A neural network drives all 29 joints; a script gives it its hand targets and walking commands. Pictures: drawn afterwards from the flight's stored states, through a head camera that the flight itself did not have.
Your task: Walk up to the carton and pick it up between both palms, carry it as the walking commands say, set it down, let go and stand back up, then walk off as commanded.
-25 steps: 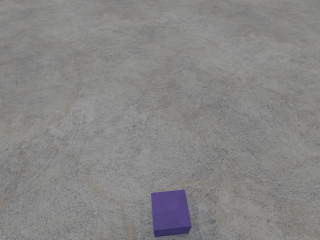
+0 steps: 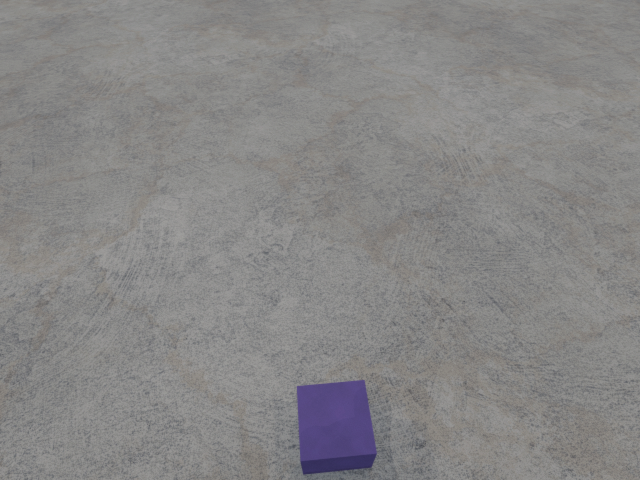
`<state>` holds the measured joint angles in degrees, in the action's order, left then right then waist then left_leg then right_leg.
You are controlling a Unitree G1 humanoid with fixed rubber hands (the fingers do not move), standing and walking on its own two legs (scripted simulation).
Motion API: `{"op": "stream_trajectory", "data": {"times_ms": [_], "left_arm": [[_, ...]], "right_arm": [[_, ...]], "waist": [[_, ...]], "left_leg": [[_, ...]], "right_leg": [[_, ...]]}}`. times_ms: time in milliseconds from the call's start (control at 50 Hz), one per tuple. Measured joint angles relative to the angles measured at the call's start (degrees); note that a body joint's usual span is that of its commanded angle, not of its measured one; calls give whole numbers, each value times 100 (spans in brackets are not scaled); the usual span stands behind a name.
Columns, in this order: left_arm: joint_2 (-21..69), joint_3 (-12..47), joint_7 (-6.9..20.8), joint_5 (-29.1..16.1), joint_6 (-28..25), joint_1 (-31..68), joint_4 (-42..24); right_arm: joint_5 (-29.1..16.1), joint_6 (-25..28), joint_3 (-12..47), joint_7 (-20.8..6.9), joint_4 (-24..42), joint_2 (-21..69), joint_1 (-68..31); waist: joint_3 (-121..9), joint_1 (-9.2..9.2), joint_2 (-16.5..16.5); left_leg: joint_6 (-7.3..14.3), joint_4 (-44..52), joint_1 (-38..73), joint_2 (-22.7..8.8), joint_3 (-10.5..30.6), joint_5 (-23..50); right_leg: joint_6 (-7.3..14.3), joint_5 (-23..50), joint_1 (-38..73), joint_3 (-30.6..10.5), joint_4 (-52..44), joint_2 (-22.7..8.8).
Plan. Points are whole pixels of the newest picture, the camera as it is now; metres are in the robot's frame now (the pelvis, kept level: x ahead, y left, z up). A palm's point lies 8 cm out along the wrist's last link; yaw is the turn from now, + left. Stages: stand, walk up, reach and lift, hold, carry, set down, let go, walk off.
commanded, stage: stand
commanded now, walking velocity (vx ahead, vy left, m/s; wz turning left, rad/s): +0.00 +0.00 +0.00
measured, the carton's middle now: (334, 426) +0.39 -0.02 -0.70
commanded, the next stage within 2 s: reach and lift in 0.04 s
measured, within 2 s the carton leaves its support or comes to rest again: neither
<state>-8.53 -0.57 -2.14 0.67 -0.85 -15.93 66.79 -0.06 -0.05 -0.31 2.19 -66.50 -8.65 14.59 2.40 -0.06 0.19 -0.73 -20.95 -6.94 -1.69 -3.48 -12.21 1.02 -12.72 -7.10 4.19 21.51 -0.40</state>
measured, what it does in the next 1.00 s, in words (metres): lowers itself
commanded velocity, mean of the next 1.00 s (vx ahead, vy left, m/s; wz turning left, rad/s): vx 0.00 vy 0.00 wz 0.00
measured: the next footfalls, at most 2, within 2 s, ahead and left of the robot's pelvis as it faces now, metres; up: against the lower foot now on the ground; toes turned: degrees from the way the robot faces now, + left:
none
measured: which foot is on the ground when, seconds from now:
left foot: down 0.00-1.00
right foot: down 0.00-1.00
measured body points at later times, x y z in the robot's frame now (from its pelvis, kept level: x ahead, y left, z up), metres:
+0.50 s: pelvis -0.02 +0.00 -0.04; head +0.08 +0.00 +0.40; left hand +0.14 +0.21 -0.17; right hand +0.14 -0.21 -0.17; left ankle -0.01 +0.12 -0.75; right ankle -0.01 -0.10 -0.75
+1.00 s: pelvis -0.10 +0.01 -0.09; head +0.05 -0.01 +0.33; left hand +0.23 +0.19 -0.19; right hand +0.25 -0.21 -0.19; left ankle -0.01 +0.12 -0.75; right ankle -0.01 -0.10 -0.75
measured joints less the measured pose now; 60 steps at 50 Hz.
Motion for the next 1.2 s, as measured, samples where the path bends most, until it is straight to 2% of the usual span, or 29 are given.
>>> {"op": "stream_trajectory", "data": {"times_ms": [40,60,80,140,200,240,280,320,380,480,580,720,860,980,1200], "left_arm": [[5,-4,-4,3,4,-7,16],[-16,26,12,-168,109,-82,-202],[-61,74,20,-278,333,-110,-682],[-266,180,6,-427,1275,655,-1799],[-407,183,35,-543,2556,1695,-2457],[-407,185,73,-539,3256,1989,-2800],[-338,181,120,-449,3669,1952,-3078],[-228,143,168,-322,3808,1713,-3323],[-45,21,221,-139,3700,1278,-3657],[167,-221,256,67,3117,917,-4100],[279,-330,205,123,2715,1080,-4350],[555,-464,-12,93,2739,1622,-4402],[521,-628,-269,-99,2864,2686,-4038],[456,-810,-443,-239,2842,3977,-3423],[436,-1283,-539,-130,2006,5488,-2566]], "right_arm": [[-3,-6,0,4,2,19,5],[-140,-97,38,14,219,5,63],[-265,-302,82,29,718,-28,75],[-448,-1184,262,29,1998,-250,-524],[-450,-2483,193,14,2657,-435,-1379],[-446,-3187,128,-10,3023,-461,-1645],[-421,-3595,109,-47,3321,-397,-1606],[-306,-3737,95,-103,3570,-270,-1369],[-89,-3634,35,-200,3892,-66,-953],[219,-3008,-197,-376,4198,61,-741],[249,-2533,-416,-549,4120,-100,-1112],[105,-2454,-543,-771,3877,-376,-1843],[23,-2517,-663,-806,3250,-459,-3108],[-18,-2486,-731,-734,2540,-596,-4361],[31,-1766,-940,-458,1710,-617,-5877]], "waist": [[-5,-2,10],[-218,-14,11],[-373,-35,6],[-406,-6,1],[-334,87,-15],[-401,60,7],[-487,17,8],[-529,0,-9],[-480,21,-43],[-470,36,-61],[-529,4,-42],[-274,-1,-19],[117,-39,42],[324,94,76],[115,110,64]], "left_leg": [[-6,-6,-6,0,16,0],[79,-229,-333,0,22,-152],[152,-547,-718,-3,28,-307],[88,-1408,-1559,-33,53,-494],[24,-1804,-1960,-58,53,-621],[34,-1844,-2120,-68,73,-628],[41,-1764,-2182,-62,80,-600],[57,-1667,-2201,-55,66,-573],[60,-1660,-2289,-55,12,-588],[78,-2212,-2996,-56,-47,-765],[112,-2946,-3814,-58,-49,-955],[163,-3461,-4157,-21,-56,-984],[180,-3810,-4379,-5,-61,-927],[181,-3984,-4755,-17,-94,-824],[112,-4150,-5991,-36,-13,-658]], "right_leg": [[5,-8,-1,15,8,-1],[-10,-132,-314,8,208,-1],[-5,-251,-695,1,516,-11],[68,-517,-1549,5,1420,-38],[88,-620,-1951,-8,1801,-35],[69,-623,-2087,9,1803,-26],[68,-591,-2142,16,1714,-24],[70,-565,-2172,2,1628,-25],[53,-575,-2294,-53,1649,-25],[15,-734,-3035,-135,2219,-56],[-10,-900,-3843,-163,2924,-91],[-19,-938,-4189,-186,3457,-156],[3,-903,-4426,-208,3840,-184],[11,-807,-4846,-261,4062,-168],[75,-673,-6081,-199,4253,-146]]}}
